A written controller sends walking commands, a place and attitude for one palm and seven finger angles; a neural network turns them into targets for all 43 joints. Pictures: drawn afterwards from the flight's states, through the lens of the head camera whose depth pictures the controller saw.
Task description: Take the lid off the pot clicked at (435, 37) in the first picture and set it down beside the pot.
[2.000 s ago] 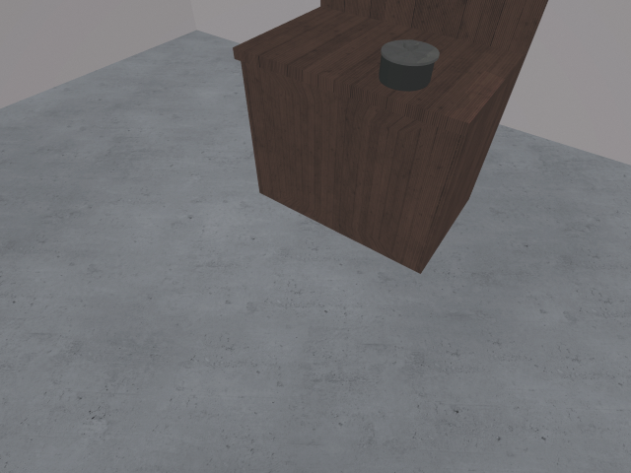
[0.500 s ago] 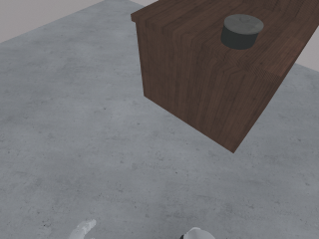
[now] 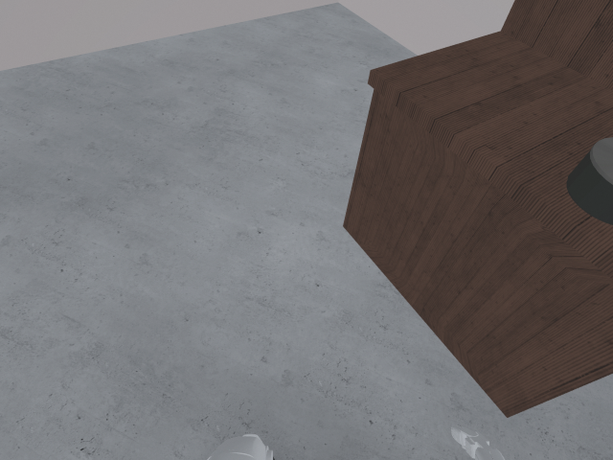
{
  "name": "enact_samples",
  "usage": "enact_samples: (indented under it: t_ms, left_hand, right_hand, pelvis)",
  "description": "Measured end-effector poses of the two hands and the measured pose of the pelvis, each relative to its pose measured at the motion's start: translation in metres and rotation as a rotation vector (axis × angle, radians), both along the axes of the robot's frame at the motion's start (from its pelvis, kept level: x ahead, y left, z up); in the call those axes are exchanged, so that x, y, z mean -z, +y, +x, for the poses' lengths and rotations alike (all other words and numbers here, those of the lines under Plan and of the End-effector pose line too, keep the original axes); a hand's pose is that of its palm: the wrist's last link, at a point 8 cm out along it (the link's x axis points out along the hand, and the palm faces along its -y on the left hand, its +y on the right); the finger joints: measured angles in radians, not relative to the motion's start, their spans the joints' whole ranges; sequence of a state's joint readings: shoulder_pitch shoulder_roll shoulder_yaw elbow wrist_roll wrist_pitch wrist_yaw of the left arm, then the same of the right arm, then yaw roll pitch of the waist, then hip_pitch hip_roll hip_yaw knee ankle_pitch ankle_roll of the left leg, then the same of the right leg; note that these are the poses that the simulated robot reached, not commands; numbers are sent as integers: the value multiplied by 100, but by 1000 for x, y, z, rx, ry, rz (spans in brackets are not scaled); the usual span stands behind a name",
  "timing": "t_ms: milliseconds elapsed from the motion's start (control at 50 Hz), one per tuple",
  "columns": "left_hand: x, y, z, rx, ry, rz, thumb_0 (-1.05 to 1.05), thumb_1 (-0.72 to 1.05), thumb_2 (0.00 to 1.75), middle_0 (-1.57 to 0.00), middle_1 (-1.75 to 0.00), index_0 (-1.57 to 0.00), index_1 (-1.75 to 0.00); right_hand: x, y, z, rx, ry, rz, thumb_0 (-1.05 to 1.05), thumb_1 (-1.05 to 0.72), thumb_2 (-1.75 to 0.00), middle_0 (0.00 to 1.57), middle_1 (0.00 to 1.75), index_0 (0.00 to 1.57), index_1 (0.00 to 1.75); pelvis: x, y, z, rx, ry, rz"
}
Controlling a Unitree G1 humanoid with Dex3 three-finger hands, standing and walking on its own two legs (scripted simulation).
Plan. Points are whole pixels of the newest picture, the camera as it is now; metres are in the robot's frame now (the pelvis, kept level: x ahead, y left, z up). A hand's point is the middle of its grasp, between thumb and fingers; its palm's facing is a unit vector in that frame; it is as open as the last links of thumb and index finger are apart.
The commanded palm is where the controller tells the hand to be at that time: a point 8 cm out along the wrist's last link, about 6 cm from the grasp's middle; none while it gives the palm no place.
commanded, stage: turn to face it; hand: left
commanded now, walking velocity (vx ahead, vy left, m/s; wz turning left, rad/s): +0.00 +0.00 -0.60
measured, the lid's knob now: out of the picture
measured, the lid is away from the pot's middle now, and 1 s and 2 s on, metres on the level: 0.00 0.00 0.00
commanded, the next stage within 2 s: take the last steps up to it in 1.48 s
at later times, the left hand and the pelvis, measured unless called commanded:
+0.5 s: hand (224, 406) +0.20 +0.14 -0.14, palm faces -0.14 -0.96 -0.26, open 7.3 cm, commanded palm none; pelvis +0.11 -0.04 +0.02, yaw -13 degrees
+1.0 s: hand (229, 327) +0.32 +0.16 -0.14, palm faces -0.45 -0.87 -0.21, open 7.4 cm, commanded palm none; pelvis +0.14 +0.02 +0.02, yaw -32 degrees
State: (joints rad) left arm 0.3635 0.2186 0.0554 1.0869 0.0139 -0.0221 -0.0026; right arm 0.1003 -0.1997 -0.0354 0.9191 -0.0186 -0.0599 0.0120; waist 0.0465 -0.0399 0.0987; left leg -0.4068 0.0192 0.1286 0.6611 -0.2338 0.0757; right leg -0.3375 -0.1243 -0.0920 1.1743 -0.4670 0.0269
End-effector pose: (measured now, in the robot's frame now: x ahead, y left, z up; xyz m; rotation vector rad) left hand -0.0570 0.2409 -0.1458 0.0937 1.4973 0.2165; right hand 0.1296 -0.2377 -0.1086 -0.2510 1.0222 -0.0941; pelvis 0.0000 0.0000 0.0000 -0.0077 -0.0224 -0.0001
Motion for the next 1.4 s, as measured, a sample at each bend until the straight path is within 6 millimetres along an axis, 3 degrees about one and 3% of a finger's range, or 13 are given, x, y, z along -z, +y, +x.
enact_samples:
  t_ms: [80, 200, 340, 400, 500, 620, 760, 860, 960, 1040, 1240, 1300, 1400]
  left_hand:
    - [-14, 1, 56, 22, -70, 14, 1, 91, 90, -20, -30, -20, -30]
    - [-25, -19, 131, 96, -126, 1, 1, 91, 90, -20, -30, -20, -30]
    - [-20, -43, 207, 217, -190, 36, 1, 92, 90, -20, -30, -20, -30]
    - [-25, -48, 229, 240, -216, 49, 1, 92, 90, -20, -30, -20, -30]
    - [-38, -52, 259, 284, -229, 56, 1, 91, 90, -20, -30, -20, -30]
    - [-42, -48, 295, 360, -251, 41, 1, 91, 90, -20, -30, -20, -30]
    - [-31, -28, 339, 435, -278, 9, 1, 90, 90, -20, -30, -20, -30]
    - [-28, -20, 371, 514, -291, -16, 1, 91, 90, -20, -30, -20, -30]
    - [-34, -27, 392, 590, -290, -35, 1, 91, 90, -20, -30, -20, -30]
    - [-37, -44, 402, 659, -271, -43, 1, 91, 90, -20, -30, -20, -30]
    - [-39, -128, 416, 855, -348, -43, 1, 91, 90, -20, -30, -20, -30]
    - [-46, -139, 411, 868, -354, -43, 1, 91, 90, -20, -30, -20, -30]
    - [-47, -146, 405, 893, -325, -51, 1, 90, 90, -20, -30, -20, -30]
  right_hand:
    - [2, 15, -3, 39, 79, 39, 0, -91, -90, 20, 30, 20, 30]
    - [5, -4, -7, 157, 122, 48, -1, -95, -90, 20, 30, 20, 30]
    - [39, -33, -22, 286, 212, 91, 0, -92, -90, 20, 30, 20, 30]
    - [39, -42, -25, 316, 252, 86, 0, -92, -90, 20, 30, 20, 30]
    - [23, -50, -16, 353, 233, 81, 1, -91, -90, 20, 30, 20, 30]
    - [8, -52, -2, 406, 162, 61, 1, -91, -90, 20, 30, 20, 30]
    - [-7, -37, 5, 474, 79, 2, 1, -91, -90, 20, 30, 20, 30]
    - [-16, -16, -18, 526, 85, -25, 1, -91, -90, 20, 30, 20, 30]
    - [-19, 3, -49, 605, 134, -11, 1, -91, -90, 20, 30, 20, 30]
    - [-13, 14, -78, 680, 173, 23, 1, -90, -90, 20, 30, 20, 30]
    - [29, 20, -165, 862, 296, 129, 1, -91, -90, 20, 30, 20, 30]
    - [27, 18, -175, 891, 319, 132, 1, -91, -90, 20, 30, 20, 30]
    - [17, 14, -171, 924, 277, 125, 1, -91, -90, 20, 30, 20, 30]
  pelvis:
    - [-13, 1, 27, 18, 2, 15]
    - [-20, -5, 64, 81, -1, 25]
    - [-1, -32, 97, 168, -3, 30]
    - [-4, -38, 102, 186, 4, 19]
    - [-16, -42, 111, 230, 22, 27]
    - [-22, -34, 120, 303, 33, 32]
    - [-16, -7, 131, 389, 32, 10]
    - [-18, 9, 135, 457, 17, 1]
    - [-24, 15, 137, 524, 11, -12]
    - [-24, 14, 136, 579, 14, -13]
    - [-7, -11, 117, 688, 32, 11]
    - [-13, -14, 115, 708, 32, 16]
    - [-19, -17, 116, 745, 31, 28]
